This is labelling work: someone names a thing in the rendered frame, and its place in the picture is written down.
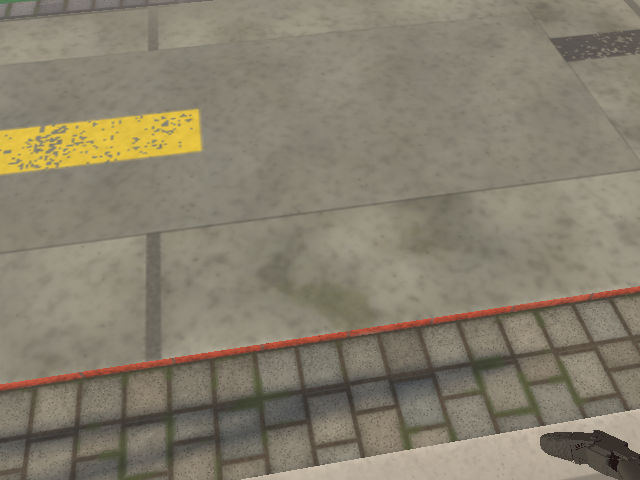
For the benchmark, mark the robot right hand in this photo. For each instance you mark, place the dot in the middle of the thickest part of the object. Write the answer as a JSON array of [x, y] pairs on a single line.
[[601, 451]]

